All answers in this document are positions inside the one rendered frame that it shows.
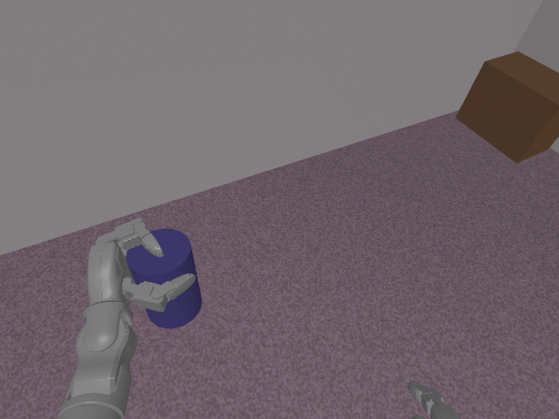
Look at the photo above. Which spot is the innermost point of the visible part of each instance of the left robot arm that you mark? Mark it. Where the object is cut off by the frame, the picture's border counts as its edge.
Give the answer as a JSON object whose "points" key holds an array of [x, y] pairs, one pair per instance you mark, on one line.
{"points": [[105, 347]]}

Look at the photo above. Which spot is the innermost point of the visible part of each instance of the left robot hand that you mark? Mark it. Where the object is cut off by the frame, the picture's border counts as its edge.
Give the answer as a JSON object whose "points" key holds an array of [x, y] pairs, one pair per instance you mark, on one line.
{"points": [[109, 277]]}

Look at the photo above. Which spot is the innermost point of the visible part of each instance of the right robot hand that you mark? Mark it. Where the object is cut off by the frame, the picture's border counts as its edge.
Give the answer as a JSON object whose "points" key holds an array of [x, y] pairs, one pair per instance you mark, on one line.
{"points": [[432, 402]]}

